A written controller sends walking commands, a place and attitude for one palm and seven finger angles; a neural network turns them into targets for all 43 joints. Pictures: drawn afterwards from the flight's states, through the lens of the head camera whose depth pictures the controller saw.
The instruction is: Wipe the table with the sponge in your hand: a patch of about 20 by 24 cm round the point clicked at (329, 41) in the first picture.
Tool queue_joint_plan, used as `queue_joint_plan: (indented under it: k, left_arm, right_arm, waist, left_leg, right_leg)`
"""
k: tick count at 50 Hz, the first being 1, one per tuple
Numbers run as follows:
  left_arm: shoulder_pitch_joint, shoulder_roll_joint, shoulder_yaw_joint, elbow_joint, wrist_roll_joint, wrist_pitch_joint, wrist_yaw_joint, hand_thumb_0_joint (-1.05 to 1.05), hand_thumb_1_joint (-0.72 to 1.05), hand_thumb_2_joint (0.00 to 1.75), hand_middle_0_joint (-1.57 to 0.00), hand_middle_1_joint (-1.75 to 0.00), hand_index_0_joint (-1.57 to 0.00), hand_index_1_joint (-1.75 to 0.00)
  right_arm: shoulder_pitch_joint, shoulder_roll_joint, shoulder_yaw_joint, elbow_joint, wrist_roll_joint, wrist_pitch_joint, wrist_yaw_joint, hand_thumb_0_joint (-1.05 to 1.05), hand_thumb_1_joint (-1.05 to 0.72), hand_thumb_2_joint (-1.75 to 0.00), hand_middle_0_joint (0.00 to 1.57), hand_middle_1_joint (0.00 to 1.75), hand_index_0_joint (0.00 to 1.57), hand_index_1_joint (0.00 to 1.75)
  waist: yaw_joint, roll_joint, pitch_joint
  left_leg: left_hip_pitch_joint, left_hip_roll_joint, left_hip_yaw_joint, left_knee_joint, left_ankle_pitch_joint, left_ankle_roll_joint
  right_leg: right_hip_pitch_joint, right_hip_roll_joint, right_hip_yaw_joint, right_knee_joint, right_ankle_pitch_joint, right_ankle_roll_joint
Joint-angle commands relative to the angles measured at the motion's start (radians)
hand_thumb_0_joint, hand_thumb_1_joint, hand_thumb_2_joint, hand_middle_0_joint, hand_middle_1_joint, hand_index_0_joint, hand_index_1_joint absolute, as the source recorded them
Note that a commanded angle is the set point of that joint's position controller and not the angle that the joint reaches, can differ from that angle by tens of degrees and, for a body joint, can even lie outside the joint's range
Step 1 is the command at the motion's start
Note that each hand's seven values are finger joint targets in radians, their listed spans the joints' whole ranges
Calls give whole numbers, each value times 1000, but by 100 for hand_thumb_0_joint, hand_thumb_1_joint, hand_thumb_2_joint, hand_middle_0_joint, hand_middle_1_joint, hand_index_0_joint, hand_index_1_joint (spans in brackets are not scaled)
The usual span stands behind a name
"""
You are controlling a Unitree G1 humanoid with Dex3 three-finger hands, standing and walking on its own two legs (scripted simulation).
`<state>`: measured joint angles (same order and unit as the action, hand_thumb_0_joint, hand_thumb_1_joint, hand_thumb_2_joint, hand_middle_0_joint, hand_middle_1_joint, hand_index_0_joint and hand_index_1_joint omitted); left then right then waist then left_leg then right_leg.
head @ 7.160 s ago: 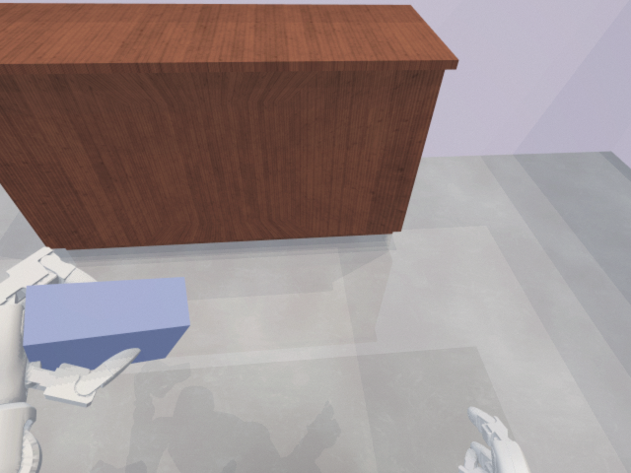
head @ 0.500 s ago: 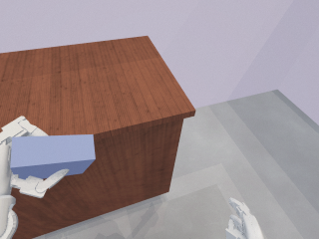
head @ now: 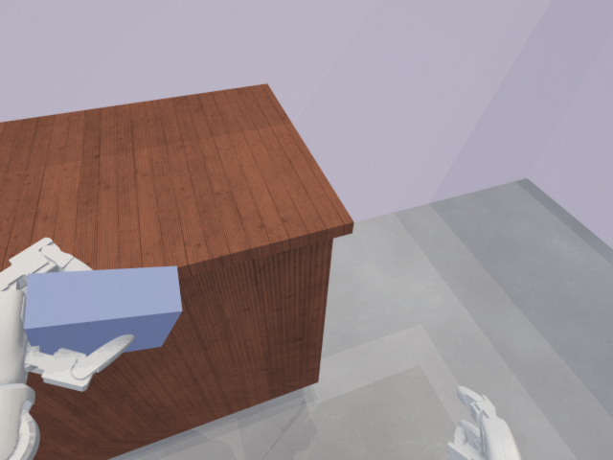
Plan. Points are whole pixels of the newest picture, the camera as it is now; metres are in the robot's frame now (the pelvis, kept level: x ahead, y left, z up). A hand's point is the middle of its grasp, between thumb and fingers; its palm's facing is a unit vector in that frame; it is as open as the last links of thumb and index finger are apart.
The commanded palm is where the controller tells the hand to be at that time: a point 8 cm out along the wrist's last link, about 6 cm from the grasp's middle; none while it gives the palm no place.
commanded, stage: come to a stop and stand still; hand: left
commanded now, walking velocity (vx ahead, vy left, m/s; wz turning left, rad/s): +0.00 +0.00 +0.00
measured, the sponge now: (128, 314) +0.23 +0.21 +0.13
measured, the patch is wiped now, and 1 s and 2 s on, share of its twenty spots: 0.00 0.00 0.00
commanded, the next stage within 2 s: look again from close up in 0.10 s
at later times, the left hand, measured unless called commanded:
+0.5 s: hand (54, 318) +0.21 +0.27 +0.15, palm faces +0.38 -0.85 -0.38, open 9.2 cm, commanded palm +0.15 +0.30 +0.17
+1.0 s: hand (65, 285) +0.25 +0.28 +0.15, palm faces +0.40 -0.82 -0.41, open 9.2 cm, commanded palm +0.19 +0.31 +0.17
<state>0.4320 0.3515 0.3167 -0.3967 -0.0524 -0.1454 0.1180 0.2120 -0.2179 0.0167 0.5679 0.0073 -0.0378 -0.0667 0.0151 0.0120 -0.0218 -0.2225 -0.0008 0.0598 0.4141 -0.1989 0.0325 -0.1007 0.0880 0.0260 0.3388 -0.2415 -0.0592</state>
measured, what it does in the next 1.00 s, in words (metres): stands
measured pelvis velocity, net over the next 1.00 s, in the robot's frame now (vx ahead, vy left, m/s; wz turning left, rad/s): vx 0.03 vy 0.03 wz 0.01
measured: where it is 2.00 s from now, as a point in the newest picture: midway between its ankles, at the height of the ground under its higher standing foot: outside the picture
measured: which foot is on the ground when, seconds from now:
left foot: down 0.00-1.00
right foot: down 0.00-1.00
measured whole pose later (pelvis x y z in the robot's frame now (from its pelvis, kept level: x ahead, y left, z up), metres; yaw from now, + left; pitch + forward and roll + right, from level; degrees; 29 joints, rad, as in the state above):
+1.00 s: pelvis +0.03 +0.03 -0.02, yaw +1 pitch +1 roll +0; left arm 0.44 0.38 0.37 -0.45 -0.05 -0.18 0.13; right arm 0.23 -0.21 0.00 0.58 0.01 -0.06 -0.05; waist -0.01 0.00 -0.01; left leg -0.29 -0.06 0.08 0.64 -0.37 0.09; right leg -0.19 0.03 0.03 0.63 -0.45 -0.02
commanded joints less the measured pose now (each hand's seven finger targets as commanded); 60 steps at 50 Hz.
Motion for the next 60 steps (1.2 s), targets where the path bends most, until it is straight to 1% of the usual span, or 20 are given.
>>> queue_joint_plan:
  k: [1,7,11,12,18,27,31,37,40,46,47,50,53,54,55,56,57,58,59,60]
  left_arm:
    - [-94,178,114,-227,-4,-62,20,0,10,130,-120,-160,-120,-160]
    - [-88,193,123,-248,-6,-61,20,0,10,130,-120,-160,-120,-160]
    - [-77,185,119,-254,-7,-62,18,0,10,130,-120,-160,-120,-160]
    - [-84,196,127,-263,-7,-63,20,0,10,130,-120,-160,-120,-160]
    - [-70,177,112,-249,-5,-65,17,0,10,130,-120,-160,-120,-160]
    - [-95,184,119,-268,2,-70,20,0,10,130,-120,-160,-120,-160]
    - [-67,173,116,-242,2,-71,21,0,10,130,-120,-160,-120,-160]
    - [-105,189,130,-279,3,-79,25,0,10,130,-120,-160,-120,-160]
    - [-92,183,132,-266,5,-85,28,0,10,130,-120,-160,-120,-160]
    - [-75,198,156,-279,4,-99,30,0,10,130,-120,-160,-120,-160]
    - [-81,208,165,-295,3,-102,31,0,10,130,-120,-160,-120,-160]
    - [-39,212,178,-289,-1,-106,27,0,10,130,-120,-160,-120,-160]
    - [-31,235,202,-284,-6,-116,30,0,10,130,-120,-160,-120,-160]
    - [-40,233,199,-283,-5,-124,30,0,10,130,-120,-160,-120,-160]
    - [-28,239,214,-268,-5,-132,30,0,10,130,-120,-160,-120,-160]
    - [-34,234,213,-270,-7,-138,29,0,10,130,-120,-160,-120,-160]
    - [-59,239,215,-281,-7,-138,27,0,10,130,-120,-160,-120,-160]
    - [-73,229,204,-286,-11,-137,24,0,10,130,-120,-160,-120,-160]
    - [-66,234,207,-300,-12,-136,23,0,10,130,-120,-160,-120,-160]
    - [-89,233,198,-343,-5,-144,26,0,10,130,-120,-160,-120,-160]
  right_arm:
    - [-107,-100,-38,-165,2,-46,-5,0,-90,-90,20,30,20,30]
    - [-105,-101,-38,-164,2,-49,-7,0,-90,-90,20,30,20,30]
    - [-97,-102,-39,-162,3,-55,-7,0,-90,-90,20,30,20,30]
    - [-100,-103,-37,-162,1,-55,-9,0,-90,-90,20,30,20,30]
    - [-97,-100,-34,-160,0,-64,-11,0,-90,-90,20,30,20,30]
    - [-96,-107,-37,-155,-3,-74,-13,0,-90,-90,20,30,20,30]
    - [-96,-109,-45,-149,-6,-74,-7,0,-90,-90,20,30,20,30]
    - [-96,-117,-53,-146,-3,-73,-3,0,-90,-90,20,30,20,30]
    - [-88,-113,-54,-143,-1,-75,-2,0,-90,-90,20,30,20,30]
    - [-69,-115,-60,-141,6,-73,7,0,-90,-90,20,30,20,30]
    - [-70,-117,-60,-143,6,-71,9,0,-90,-90,20,30,20,30]
    - [-74,-110,-62,-147,12,-60,20,0,-90,-90,20,30,20,30]
    - [-82,-102,-67,-148,20,-50,35,0,-90,-90,20,30,20,30]
    - [-90,-102,-68,-150,20,-48,43,0,-90,-90,20,30,20,30]
    - [-97,-95,-62,-147,19,-43,48,0,-90,-90,20,30,20,30]
    - [-94,-89,-59,-146,22,-39,52,0,-90,-90,20,30,20,30]
    - [-85,-94,-61,-141,20,-33,53,0,-90,-90,20,30,20,30]
    - [-70,-96,-63,-135,22,-33,49,0,-90,-90,20,30,20,30]
    - [-63,-109,-68,-138,22,-36,45,0,-90,-90,20,30,20,30]
    - [-54,-96,-67,-152,11,-45,52,0,-90,-90,20,30,20,30]
  waist:
    - [5,7,-89]
    - [3,44,-102]
    - [2,29,-106]
    - [2,56,-112]
    - [1,48,-86]
    - [1,65,-98]
    - [-2,32,-103]
    - [-13,73,-56]
    - [-13,55,-55]
    - [-17,64,-101]
    - [-20,75,-114]
    - [-19,11,-131]
    - [-9,-126,-119]
    - [2,-131,-84]
    - [11,-111,-54]
    - [8,-114,-29]
    - [-12,-72,-33]
    - [-45,-13,-65]
    - [-62,147,-121]
    - [-60,241,-129]
  left_leg:
    - [167,47,-57,-12,187,-1]
    - [177,54,-76,-41,193,-7]
    - [178,60,-83,-53,195,-10]
    - [177,63,-89,-59,206,-12]
    - [153,82,-114,-100,117,-19]
    - [136,85,-120,-100,132,-31]
    - [93,85,-117,-65,-16,1]
    - [14,102,-177,-31,-162,34]
    - [8,115,-193,0,-106,51]
    - [43,136,-209,86,153,65]
    - [47,131,-201,110,205,63]
    - [-7,99,-141,208,279,51]
    - [-165,7,-12,377,207,9]
    - [-232,-11,-1,393,60,-1]
    - [-272,-12,-4,378,-94,5]
    - [-269,-8,-12,311,-160,15]
    - [-156,-8,-16,208,-108,29]
    - [60,-4,-49,89,103,59]
    - [300,107,-228,63,415,120]
    - [459,244,-443,16,686,170]
  right_leg:
    - [-113,-129,97,-91,285,69]
    - [-100,-120,73,-76,243,57]
    - [-94,-110,65,-68,233,49]
    - [-89,-110,57,-56,227,48]
    - [-102,-99,47,-47,159,43]
    - [-85,-102,43,-23,165,37]
    - [-78,-123,62,-9,93,26]
    - [-121,-139,78,81,-37,0]
    - [-126,-138,67,141,23,0]
    - [-133,-131,40,268,141,4]
    - [-123,-138,41,285,170,2]
    - [-60,-173,98,266,300,-17]
    - [88,-293,260,223,549,-83]
    - [118,-326,299,212,570,-108]
    - [130,-338,304,210,582,-111]
    - [122,-338,279,237,574,-102]
    - [49,-317,228,304,569,-73]
    - [-94,-240,124,445,549,-15]
    - [-305,-114,-8,661,385,57]
    - [-545,-59,-45,847,-201,64]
